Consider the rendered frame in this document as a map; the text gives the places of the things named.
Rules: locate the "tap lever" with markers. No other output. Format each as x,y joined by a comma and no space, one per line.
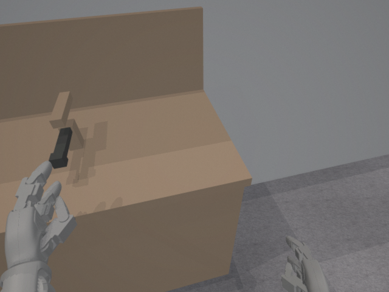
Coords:
59,158

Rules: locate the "robot right hand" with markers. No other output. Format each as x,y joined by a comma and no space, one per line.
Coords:
310,276

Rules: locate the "robot left hand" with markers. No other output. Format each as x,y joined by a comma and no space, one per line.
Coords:
26,223

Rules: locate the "robot left forearm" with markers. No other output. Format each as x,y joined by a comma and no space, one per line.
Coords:
31,276

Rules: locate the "counter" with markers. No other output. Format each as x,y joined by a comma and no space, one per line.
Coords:
153,179

